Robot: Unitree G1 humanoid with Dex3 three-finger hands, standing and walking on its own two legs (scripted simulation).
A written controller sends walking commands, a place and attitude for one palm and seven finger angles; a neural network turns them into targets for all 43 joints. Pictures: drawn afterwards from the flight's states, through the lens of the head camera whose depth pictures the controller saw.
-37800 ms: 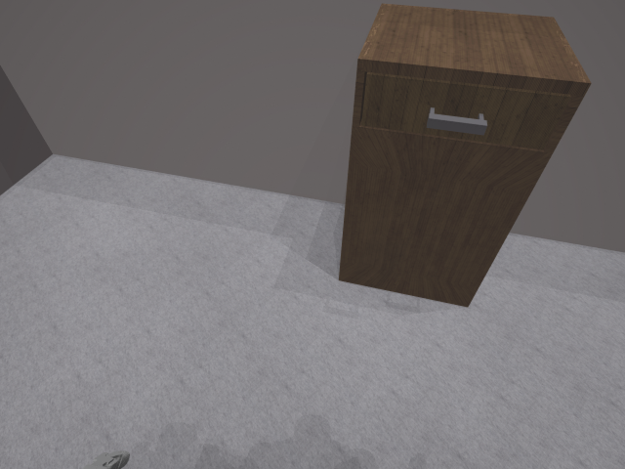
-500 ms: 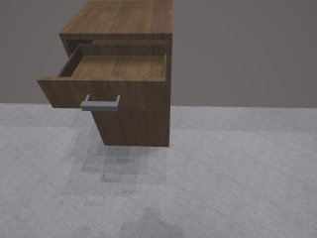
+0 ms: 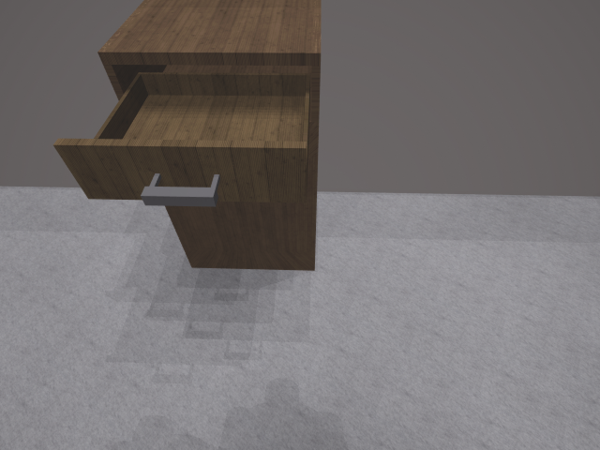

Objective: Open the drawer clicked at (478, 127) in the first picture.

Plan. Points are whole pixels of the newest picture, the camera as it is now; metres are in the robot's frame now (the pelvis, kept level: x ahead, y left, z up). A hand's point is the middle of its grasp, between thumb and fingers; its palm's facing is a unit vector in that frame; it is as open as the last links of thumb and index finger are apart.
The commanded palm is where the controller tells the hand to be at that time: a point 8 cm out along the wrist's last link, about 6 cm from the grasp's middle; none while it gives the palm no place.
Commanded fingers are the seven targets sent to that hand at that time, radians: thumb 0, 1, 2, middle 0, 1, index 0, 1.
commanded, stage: look to check the result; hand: left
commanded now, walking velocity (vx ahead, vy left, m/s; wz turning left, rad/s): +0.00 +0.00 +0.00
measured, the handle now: (183, 187) +0.55 +0.25 +0.00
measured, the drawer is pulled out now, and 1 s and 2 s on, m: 0.30 0.30 0.30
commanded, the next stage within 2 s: stand and wait in 0.32 s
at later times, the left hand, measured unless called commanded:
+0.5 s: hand out of the picture +0.02 +0.17 -0.17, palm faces +0.04 -0.98 -0.21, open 7.4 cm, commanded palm none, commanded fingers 0.00 0.90 0.90 -0.20 -0.30 -0.20 -0.30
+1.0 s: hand out of the picture +0.05 +0.18 -0.17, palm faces +0.03 -0.97 -0.24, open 7.4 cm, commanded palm none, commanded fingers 0.00 0.90 0.90 -0.20 -0.30 -0.20 -0.30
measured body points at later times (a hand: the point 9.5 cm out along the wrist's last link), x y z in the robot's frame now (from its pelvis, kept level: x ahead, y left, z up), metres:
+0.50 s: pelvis +0.01 -0.01 +0.00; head +0.03 -0.02 +0.45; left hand +0.02 +0.22 -0.15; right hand +0.00 -0.22 -0.17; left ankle +0.03 +0.13 -0.74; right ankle +0.02 -0.09 -0.74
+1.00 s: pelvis +0.02 -0.01 +0.00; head +0.04 -0.02 +0.45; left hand +0.05 +0.23 -0.15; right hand +0.03 -0.24 -0.16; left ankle +0.03 +0.13 -0.74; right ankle +0.02 -0.09 -0.74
